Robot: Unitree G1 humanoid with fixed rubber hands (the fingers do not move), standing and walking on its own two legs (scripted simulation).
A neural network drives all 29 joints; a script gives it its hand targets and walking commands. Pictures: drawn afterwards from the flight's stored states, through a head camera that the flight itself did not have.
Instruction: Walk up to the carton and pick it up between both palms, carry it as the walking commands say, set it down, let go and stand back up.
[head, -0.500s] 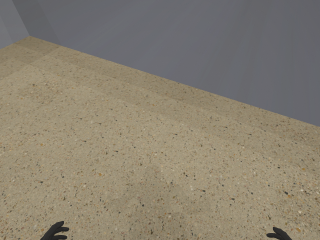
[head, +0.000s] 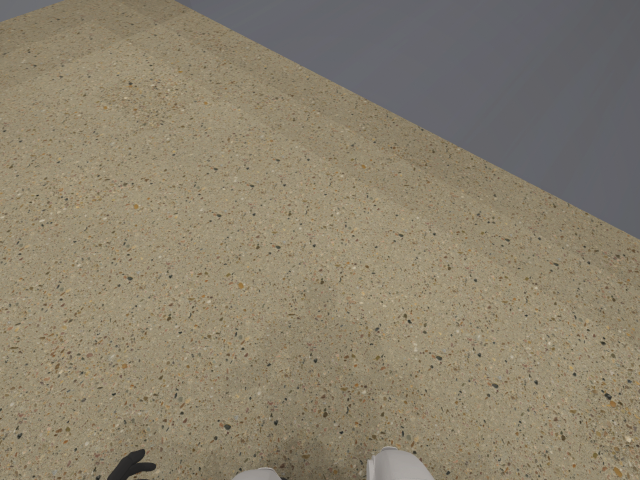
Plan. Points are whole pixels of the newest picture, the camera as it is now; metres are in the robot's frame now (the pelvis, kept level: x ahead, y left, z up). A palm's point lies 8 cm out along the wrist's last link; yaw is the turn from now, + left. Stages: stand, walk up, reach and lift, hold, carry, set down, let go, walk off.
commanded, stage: walk up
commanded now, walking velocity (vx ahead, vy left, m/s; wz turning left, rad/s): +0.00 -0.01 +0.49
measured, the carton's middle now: out of the picture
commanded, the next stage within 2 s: none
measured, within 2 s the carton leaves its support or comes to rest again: neither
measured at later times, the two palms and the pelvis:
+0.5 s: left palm out of the picture -0.01 +0.25 -0.09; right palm out of the picture +0.14 -0.28 -0.10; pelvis -0.02 -0.03 +0.01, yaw +13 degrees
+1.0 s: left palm out of the picture -0.08 +0.28 -0.10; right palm (490, 457) +0.17 -0.20 -0.09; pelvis -0.06 -0.01 +0.01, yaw +29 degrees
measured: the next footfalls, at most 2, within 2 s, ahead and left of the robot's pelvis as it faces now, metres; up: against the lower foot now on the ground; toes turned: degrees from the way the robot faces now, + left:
right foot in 0.34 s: +0.02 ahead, -0.15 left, +0.00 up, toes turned +7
left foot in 0.70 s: -0.05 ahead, +0.10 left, +0.00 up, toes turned +26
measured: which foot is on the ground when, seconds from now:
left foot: down 0.00-0.36, up 0.38-0.68, down 0.70-1.00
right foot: up 0.00-0.32, down 0.34-0.70, up 0.72-1.00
